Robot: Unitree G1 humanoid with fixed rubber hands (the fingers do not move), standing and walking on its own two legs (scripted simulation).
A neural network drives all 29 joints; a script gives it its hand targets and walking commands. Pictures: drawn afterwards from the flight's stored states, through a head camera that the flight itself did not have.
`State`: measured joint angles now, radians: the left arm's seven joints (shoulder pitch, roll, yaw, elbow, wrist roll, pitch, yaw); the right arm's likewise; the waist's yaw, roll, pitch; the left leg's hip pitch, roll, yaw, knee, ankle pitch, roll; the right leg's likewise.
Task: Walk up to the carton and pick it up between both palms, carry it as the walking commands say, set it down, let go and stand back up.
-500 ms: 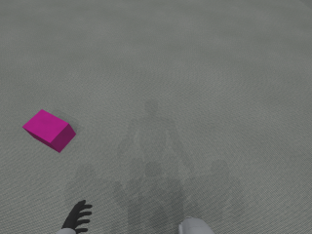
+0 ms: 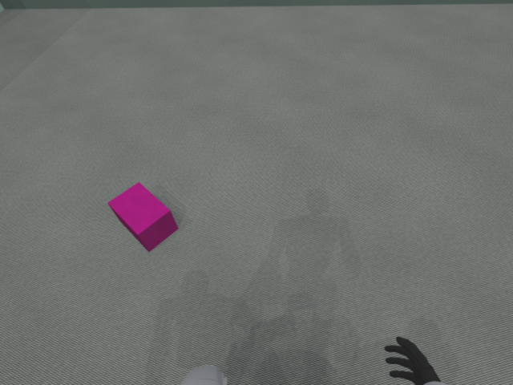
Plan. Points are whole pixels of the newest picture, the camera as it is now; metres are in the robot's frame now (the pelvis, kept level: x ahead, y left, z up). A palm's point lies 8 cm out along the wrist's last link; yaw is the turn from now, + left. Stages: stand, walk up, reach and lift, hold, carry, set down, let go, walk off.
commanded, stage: walk up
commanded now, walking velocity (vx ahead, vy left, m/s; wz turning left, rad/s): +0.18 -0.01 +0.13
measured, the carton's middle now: (143, 216) +0.86 +0.66 -0.71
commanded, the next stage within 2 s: none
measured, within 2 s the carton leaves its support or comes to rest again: neither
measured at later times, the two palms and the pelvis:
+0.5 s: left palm out of the picture +0.10 +0.30 -0.13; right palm out of the picture +0.10 -0.22 -0.15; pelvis +0.02 +0.03 -0.02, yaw +11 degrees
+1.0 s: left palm out of the picture -0.05 +0.24 -0.13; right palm out of the picture +0.13 -0.21 -0.15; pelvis -0.01 -0.01 -0.01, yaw +20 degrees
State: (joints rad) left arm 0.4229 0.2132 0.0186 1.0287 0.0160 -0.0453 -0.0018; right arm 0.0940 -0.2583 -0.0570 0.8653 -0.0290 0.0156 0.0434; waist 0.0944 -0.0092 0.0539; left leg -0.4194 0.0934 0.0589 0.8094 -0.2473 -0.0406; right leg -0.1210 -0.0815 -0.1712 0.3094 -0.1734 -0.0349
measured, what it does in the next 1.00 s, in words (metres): steps on the spot, turning left: left foot, then right foot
